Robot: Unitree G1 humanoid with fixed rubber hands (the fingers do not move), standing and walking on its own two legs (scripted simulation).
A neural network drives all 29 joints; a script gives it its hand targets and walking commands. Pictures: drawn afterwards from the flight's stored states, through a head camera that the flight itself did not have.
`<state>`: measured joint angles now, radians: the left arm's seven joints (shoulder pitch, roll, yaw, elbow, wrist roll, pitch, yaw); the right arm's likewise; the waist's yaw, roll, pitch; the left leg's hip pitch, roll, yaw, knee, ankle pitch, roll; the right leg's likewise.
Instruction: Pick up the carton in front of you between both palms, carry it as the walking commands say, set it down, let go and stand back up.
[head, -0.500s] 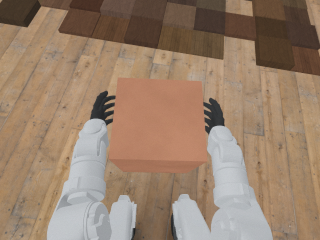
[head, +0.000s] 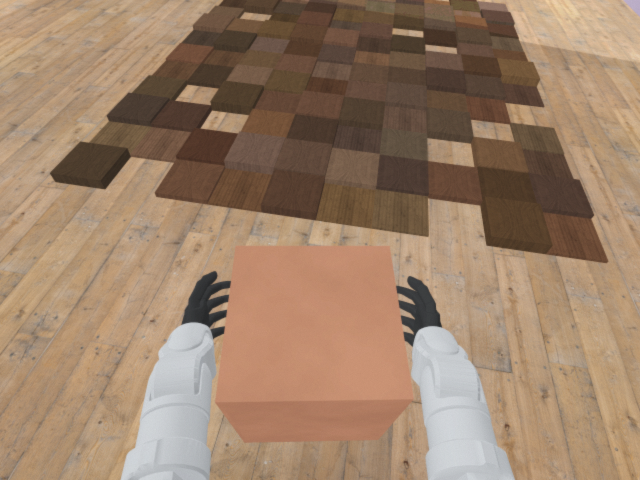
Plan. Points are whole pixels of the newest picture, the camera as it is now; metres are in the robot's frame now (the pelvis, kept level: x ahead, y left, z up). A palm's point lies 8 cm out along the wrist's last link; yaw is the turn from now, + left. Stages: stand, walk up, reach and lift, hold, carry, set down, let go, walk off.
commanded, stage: reach and lift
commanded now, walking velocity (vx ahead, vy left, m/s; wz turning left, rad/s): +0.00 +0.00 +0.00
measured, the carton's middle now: (312, 350) +0.33 +0.00 -0.07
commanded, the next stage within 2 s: hold in 1.18 s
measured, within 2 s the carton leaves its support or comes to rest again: neither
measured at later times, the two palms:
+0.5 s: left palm (183, 326) +0.30 +0.16 +0.05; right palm (435, 325) +0.30 -0.14 +0.05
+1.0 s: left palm (183, 315) +0.31 +0.15 +0.07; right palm (439, 319) +0.30 -0.15 +0.06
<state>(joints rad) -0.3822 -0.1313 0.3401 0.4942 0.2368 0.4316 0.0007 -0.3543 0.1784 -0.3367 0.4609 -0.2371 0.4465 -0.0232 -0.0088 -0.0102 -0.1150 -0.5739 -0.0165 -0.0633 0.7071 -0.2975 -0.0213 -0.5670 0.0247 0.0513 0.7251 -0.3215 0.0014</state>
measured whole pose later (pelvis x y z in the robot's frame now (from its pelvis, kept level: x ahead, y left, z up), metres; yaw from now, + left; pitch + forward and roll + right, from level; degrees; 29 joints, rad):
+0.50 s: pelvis +0.00 +0.00 +0.03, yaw +0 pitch -4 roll +0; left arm -0.35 -0.17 0.34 0.39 0.31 0.57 -0.02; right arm -0.34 0.17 -0.31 0.39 -0.30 0.60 0.02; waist -0.01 0.00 0.04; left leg -0.18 -0.01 -0.07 0.46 -0.20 -0.01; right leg -0.17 0.02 0.05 0.46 -0.22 0.00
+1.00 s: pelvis +0.02 +0.01 +0.03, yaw +0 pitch -5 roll +0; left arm -0.28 -0.16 0.25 0.31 0.28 0.65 -0.01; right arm -0.26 0.15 -0.23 0.29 -0.28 0.66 0.02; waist -0.01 0.00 0.02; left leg -0.08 -0.01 -0.06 0.35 -0.18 -0.01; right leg -0.07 0.01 0.06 0.36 -0.20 0.01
